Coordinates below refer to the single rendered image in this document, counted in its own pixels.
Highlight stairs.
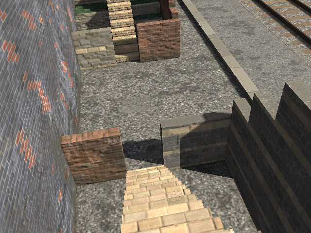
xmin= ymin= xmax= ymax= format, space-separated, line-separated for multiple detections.
xmin=121 ymin=165 xmax=234 ymax=233
xmin=107 ymin=0 xmax=140 ymax=63

